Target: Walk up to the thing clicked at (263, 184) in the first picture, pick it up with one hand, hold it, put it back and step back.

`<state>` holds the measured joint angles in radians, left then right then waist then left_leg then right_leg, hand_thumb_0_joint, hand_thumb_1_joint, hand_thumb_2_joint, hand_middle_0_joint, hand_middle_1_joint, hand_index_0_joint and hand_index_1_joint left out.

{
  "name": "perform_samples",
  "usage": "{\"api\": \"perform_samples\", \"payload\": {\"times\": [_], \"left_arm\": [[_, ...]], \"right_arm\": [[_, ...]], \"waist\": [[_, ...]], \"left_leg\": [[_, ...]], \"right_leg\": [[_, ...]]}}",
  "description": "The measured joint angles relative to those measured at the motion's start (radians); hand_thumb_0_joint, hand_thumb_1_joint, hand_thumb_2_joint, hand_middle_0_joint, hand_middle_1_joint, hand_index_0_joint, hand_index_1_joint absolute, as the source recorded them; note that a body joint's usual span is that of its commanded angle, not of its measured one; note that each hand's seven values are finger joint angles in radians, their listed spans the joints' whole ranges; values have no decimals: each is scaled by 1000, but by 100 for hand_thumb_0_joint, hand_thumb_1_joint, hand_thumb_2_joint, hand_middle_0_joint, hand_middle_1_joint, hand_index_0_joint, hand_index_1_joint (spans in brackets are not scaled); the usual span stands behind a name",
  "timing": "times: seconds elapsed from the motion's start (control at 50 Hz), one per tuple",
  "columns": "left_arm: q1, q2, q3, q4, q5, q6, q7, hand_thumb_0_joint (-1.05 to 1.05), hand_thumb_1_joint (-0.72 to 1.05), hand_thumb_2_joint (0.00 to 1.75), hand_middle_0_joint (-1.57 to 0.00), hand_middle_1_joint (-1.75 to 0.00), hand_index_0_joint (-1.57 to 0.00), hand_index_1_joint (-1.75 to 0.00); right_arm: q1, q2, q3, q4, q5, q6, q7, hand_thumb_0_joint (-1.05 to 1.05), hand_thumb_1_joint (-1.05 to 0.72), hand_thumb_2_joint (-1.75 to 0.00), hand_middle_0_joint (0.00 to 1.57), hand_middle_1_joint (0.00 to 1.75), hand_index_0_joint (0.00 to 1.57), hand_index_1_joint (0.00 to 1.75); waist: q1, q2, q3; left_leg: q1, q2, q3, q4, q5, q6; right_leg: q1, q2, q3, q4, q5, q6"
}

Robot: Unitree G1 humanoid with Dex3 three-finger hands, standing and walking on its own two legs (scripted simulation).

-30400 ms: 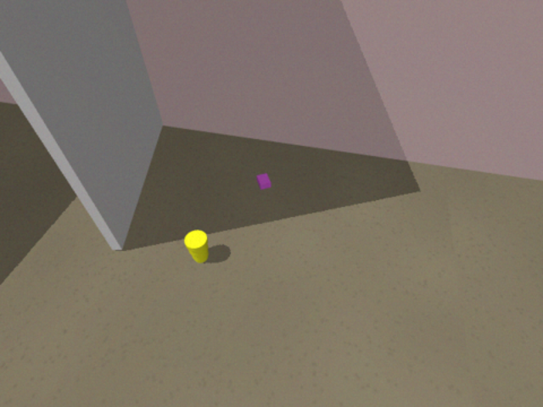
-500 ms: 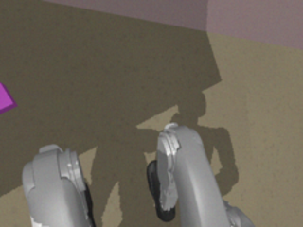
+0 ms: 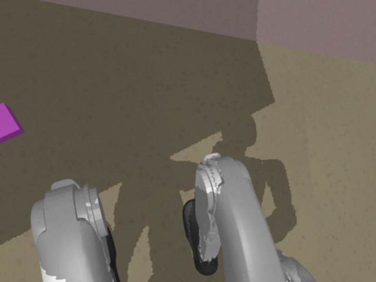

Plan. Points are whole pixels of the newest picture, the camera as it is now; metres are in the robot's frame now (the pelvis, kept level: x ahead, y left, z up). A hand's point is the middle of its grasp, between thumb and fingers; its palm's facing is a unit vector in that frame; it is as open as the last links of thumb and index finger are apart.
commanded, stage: rise first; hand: left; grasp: from above
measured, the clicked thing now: (2, 123) +0.46 +0.36 -0.30
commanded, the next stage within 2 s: none
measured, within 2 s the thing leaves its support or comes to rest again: neither
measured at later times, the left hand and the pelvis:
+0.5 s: hand out of the picture +0.41 +0.39 -0.17, palm faces -0.36 -0.25 -0.90, open 14.1 cm; pelvis +0.00 +0.00 +0.00, yaw +0 degrees
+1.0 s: hand out of the picture +0.41 +0.39 -0.17, palm faces -0.37 -0.24 -0.90, open 14.0 cm; pelvis +0.00 +0.00 +0.00, yaw +1 degrees
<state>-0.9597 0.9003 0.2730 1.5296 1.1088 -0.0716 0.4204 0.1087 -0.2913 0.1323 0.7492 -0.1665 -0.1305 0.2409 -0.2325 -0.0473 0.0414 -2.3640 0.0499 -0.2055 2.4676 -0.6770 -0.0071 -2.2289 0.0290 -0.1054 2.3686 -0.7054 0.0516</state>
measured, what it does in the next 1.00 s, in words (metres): stands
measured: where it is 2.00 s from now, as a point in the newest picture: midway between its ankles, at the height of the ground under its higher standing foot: (156, 262)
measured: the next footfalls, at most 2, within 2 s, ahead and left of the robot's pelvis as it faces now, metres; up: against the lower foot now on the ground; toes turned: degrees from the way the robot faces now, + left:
none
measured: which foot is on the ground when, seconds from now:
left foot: down 0.00-1.00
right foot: down 0.00-1.00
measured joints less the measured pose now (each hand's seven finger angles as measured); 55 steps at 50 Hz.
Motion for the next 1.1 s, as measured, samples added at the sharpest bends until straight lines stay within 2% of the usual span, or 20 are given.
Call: {"api": "perform_samples", "payload": {"times": [0.5,0.8,1.1], "left_arm": [[2,0,-4,-10,15,-17,-28,0,-56,100,-11,-104,-11,-104],[14,-23,-12,-23,16,-11,-21,0,-55,99,-11,-103,-11,-103],[8,-5,-6,-18,28,-33,-16,0,-51,96,-14,-100,-14,-99]], "right_arm": [[12,-11,-11,-3,8,7,-2,0,-92,-91,20,30,20,30],[11,-3,-22,1,10,8,0,0,-92,-91,20,30,20,30],[9,-9,-17,1,1,-4,-3,0,-92,-91,20,30,20,30]], "waist": [[3,10,-11],[9,14,-27],[4,4,-11]], "left_leg": [[1,-2,4,-9,11,-3],[-1,-5,9,-13,14,-3],[-1,-6,6,-6,15,-5]], "right_leg": [[-3,-1,2,-4,10,-3],[-7,-5,7,-3,9,-4],[-7,-3,5,3,11,-3]]}}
